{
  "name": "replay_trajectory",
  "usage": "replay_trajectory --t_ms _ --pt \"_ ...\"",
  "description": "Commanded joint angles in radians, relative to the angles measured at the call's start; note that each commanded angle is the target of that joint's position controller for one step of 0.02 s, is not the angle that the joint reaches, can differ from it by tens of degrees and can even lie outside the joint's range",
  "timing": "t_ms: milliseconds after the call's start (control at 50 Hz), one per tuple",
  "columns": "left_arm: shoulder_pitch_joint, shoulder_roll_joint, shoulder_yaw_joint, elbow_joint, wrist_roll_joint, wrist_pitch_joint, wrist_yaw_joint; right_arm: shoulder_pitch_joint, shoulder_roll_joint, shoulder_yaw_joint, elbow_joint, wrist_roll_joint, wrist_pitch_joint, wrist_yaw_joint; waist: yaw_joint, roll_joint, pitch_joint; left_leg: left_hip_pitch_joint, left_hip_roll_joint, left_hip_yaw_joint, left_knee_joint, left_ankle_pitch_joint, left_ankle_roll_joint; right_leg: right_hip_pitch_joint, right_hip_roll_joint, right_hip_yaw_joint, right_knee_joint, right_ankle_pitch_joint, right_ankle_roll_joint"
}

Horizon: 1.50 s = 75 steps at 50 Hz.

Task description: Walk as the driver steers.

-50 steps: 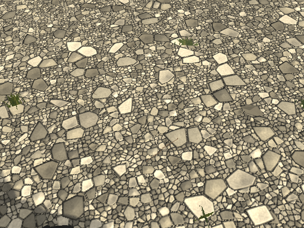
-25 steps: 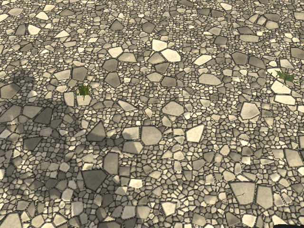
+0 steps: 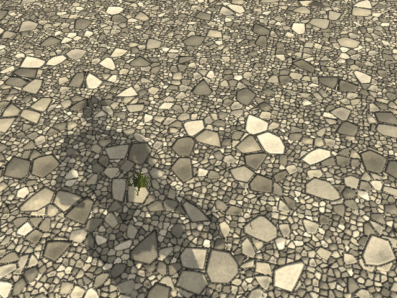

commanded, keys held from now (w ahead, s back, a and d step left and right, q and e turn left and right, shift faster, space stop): w+e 0.88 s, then w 0.08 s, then w+q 0.04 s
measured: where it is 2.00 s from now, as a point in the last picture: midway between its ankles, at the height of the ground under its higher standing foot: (279, 169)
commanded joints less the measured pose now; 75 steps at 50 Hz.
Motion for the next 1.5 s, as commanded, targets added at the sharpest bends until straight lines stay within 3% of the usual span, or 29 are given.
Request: replay_trajectory --t_ms 20,80,160,260,340,360,380,400,440,500,660,760,800,840,860,880,900,920,960,1040,1180,1280,1380,1400,1420,1440,1460,1480,1500 --pt "0.123 0.125 0.032 -0.022 0.001 0.015 0.001 -0.119 -0.121 -0.024 -0.122 -0.027 -0.041 -0.001 0.08 -0.073 -0.006 -0.466 0.117 0.03 0.109 0.11 -0.009 0.389 -0.306 0.5 -0.283 -0.151 -0.207" --pt "0.13 0.105 0.022 -0.019 -0.003 0.018 0.009 -0.109 -0.07 -0.015 -0.131 -0.033 -0.054 0.007 0.038 -0.131 -0.029 -0.357 0.139 0.058 -0.062 0.139 -0.028 0.312 -0.233 0.385 -0.309 0.068 -0.206" --pt "0.166 0.17 0.044 -0.002 -0.02 0.032 0.032 -0.226 -0.019 0.011 -0.155 -0.032 -0.06 0.016 0.063 -0.124 -0.016 -0.246 0.109 0.098 -0.357 0.273 -0.066 0.206 -0.205 0.292 -0.327 0.13 -0.204" --pt "0.249 0.175 0.047 0.019 -0.029 0.056 0.041 -0.337 -0.053 0.003 -0.175 -0.012 -0.075 0.03 0.093 -0.125 -0.006 -0.105 0.063 0.078 -0.549 0.445 -0.075 0.18 -0.204 0.322 -0.283 0.058 -0.167" --pt "0.236 0.14 0.04 0.007 -0.024 0.066 0.045 -0.212 -0.106 -0.029 -0.145 -0.014 -0.084 0.018 -0.001 -0.131 -0.048 0.168 0.094 0.071 -0.657 0.394 -0.017 0.123 -0.153 0.348 -0.122 -0.001 -0.097" --pt "0.213 0.084 0.022 -0.013 -0.013 0.06 0.042 -0.075 -0.157 -0.045 -0.128 -0.028 -0.084 0.007 -0.07 -0.055 -0.143 0.367 0.232 -0.053 -0.655 0.333 0.039 0.023 -0.096 0.276 0.109 -0.063 -0.057" --pt "0.304 0.016 0.0 -0.046 -0.026 0.047 0.044 0.022 -0.245 -0.069 -0.106 -0.038 -0.064 0.004 -0.058 0.217 -0.271 0.625 0.454 -0.399 -0.719 0.145 0.174 -0.242 0.016 0.124 0.407 -0.341 -0.003" --pt "0.31 0.091 0.013 -0.049 -0.042 0.044 0.048 0.042 -0.2 -0.063 -0.084 -0.026 -0.057 0.012 -0.059 0.253 -0.228 0.599 0.508 -0.595 -0.787 -0.072 0.217 -0.399 -0.039 0.111 0.596 -0.425 0.012" --pt "0.211 0.146 0.034 -0.048 -0.033 0.056 0.047 -0.044 -0.103 -0.033 -0.09 -0.023 -0.06 0.015 -0.047 0.101 -0.051 0.412 0.419 -0.364 -0.817 0.044 0.163 -0.42 -0.103 0.109 0.685 -0.267 0.021" --pt "0.173 0.102 0.035 -0.065 -0.026 0.075 0.034 -0.13 -0.056 -0.021 -0.072 -0.036 -0.064 0.018 0.008 0.106 0.023 0.228 0.337 -0.128 -0.885 0.298 0.138 -0.337 -0.161 0.092 0.618 -0.151 0.034" --pt "-0.005 0.046 0.009 -0.141 -0.018 0.076 -0.004 -0.106 -0.14 -0.047 -0.005 -0.024 -0.067 0.009 -0.022 0.033 0.043 0.209 0.314 0.17 -0.932 0.548 0.135 -0.277 -0.161 0.025 0.267 0.169 0.044" --pt "-0.123 0.068 0.012 -0.205 -0.02 0.08 -0.028 -0.045 -0.191 -0.062 0.038 0.001 -0.046 0.007 -0.042 0.028 0.073 0.323 0.356 0.246 -0.882 0.635 0.098 -0.247 -0.132 -0.036 0.123 0.111 -0.012" --pt "-0.091 0.1 0.028 -0.214 -0.014 0.085 -0.03 -0.044 -0.222 -0.071 0.041 0.008 -0.033 0.002 -0.004 0.057 0.028 0.362 0.356 0.289 -0.756 0.949 0.076 -0.143 -0.073 -0.094 0.104 0.005 -0.053" --pt "0.159 0.183 0.078 -0.155 -0.016 0.095 -0.016 -0.047 -0.219 -0.066 0.037 0.011 -0.021 -0.006 0.138 0.04 -0.114 0.262 0.308 0.346 -0.405 1.111 0.03 0.228 0.012 -0.126 0.034 0.032 -0.118" --pt "0.314 0.268 0.108 -0.123 -0.023 0.107 0.006 -0.017 -0.163 -0.042 0.019 -0.022 -0.026 -0.007 0.188 -0.096 -0.212 -0.002 0.261 0.351 -0.08 0.724 -0.015 0.541 -0.13 0.106 0.026 0.053 -0.182" --pt "0.258 0.355 0.109 -0.145 -0.027 0.094 0.006 0.065 -0.042 0.0 -0.041 -0.049 -0.053 0.009 0.059 -0.316 -0.325 -0.401 0.054 0.214 0.231 -0.125 -0.064 0.798 -0.364 0.697 -0.112 -0.18 -0.367" --pt "0.284 0.251 0.081 -0.161 -0.022 0.081 0.001 -0.044 -0.142 -0.017 -0.036 -0.009 -0.081 0.022 0.149 -0.175 -0.372 -0.489 0.088 0.047 0.304 -0.101 -0.046 0.798 -0.39 0.767 -0.217 -0.267 -0.347" --pt "0.255 0.204 0.065 -0.142 -0.013 0.068 -0.001 -0.112 -0.168 -0.024 -0.055 0.021 -0.093 0.028 0.145 -0.139 -0.222 -0.54 0.128 0.065 0.272 0.0 -0.027 0.683 -0.363 0.615 -0.23 -0.183 -0.301" --pt "0.133 0.154 0.047 -0.149 -0.006 0.06 0.002 -0.121 -0.149 -0.021 -0.039 -0.014 -0.095 0.014 0.064 -0.048 -0.093 -0.434 0.202 0.077 0.118 0.137 -0.031 0.409 -0.288 0.407 -0.237 0.055 -0.249" --pt "0.089 0.127 0.033 -0.128 0.008 0.034 0.008 -0.053 -0.108 -0.015 0.003 -0.015 -0.044 0.016 0.004 -0.079 -0.06 -0.32 0.234 0.091 0.023 0.242 -0.065 0.228 -0.254 0.225 -0.327 0.272 -0.248" --pt "0.146 0.148 0.033 -0.048 0.014 0.02 0.026 -0.235 -0.059 0.003 -0.034 -0.002 -0.045 0.034 0.078 -0.07 0.041 -0.353 0.191 0.107 -0.354 0.635 -0.054 0.257 -0.217 0.009 -0.407 0.223 -0.161" --pt "0.204 0.161 0.041 0.014 0.003 0.038 0.03 -0.334 -0.05 0.01 -0.088 0.002 -0.048 0.066 0.118 -0.052 0.086 -0.437 0.154 0.112 -0.49 0.579 -0.011 0.46 -0.287 -0.038 -0.369 0.291 -0.148" --pt "0.17 0.208 0.055 0.012 -0.002 0.078 0.059 -0.191 -0.116 -0.024 -0.098 -0.009 -0.039 0.081 0.01 -0.117 -0.057 -0.193 0.03 0.235 -0.501 0.329 0.075 0.548 -0.287 -0.108 -0.029 0.954 -0.085" --pt "0.158 0.203 0.05 0.005 -0.003 0.083 0.067 -0.044 -0.167 -0.051 -0.068 -0.007 -0.036 0.07 -0.073 -0.093 -0.138 0.04 0.01 0.217 -0.553 0.392 0.113 0.443 -0.252 -0.144 0.182 0.928 -0.049" --pt "0.209 0.154 0.028 -0.023 0.024 0.068 0.072 0.101 -0.27 -0.081 -0.051 -0.006 -0.027 0.053 -0.103 0.062 -0.268 0.394 0.208 -0.077 -0.524 0.463 0.211 0.153 -0.184 -0.16 0.523 0.545 -0.003" --pt "0.272 0.049 -0.008 -0.044 0.032 0.037 0.048 0.084 -0.275 -0.078 -0.065 0.01 -0.031 0.051 -0.033 0.25 -0.385 0.692 0.412 -0.628 -0.677 0.283 0.403 -0.243 0.047 -0.04 0.853 -0.371 0.063" --pt "0.185 0.147 0.011 -0.051 -0.005 0.0 0.026 0.102 -0.198 -0.056 -0.066 0.005 -0.03 0.05 -0.099 0.125 -0.385 0.707 0.393 -0.631 -0.75 0.154 0.357 -0.356 -0.016 0.119 0.902 -0.367 0.034" --pt "0.088 0.162 0.013 -0.089 -0.037 -0.018 0.017 0.059 -0.166 -0.047 -0.074 -0.004 -0.03 0.043 -0.099 0.069 -0.243 0.589 0.359 -0.487 -0.764 0.168 0.309 -0.398 -0.063 0.104 0.856 -0.294 0.016" --pt "0.053 0.146 0.008 -0.101 -0.024 -0.027 0.019 -0.003 -0.158 -0.043 -0.084 -0.008 -0.031 0.043 -0.055 -0.035 -0.128 0.42 0.323 -0.389 -0.784 0.27 0.286 -0.382 -0.102 0.088 0.753 -0.237 0.014"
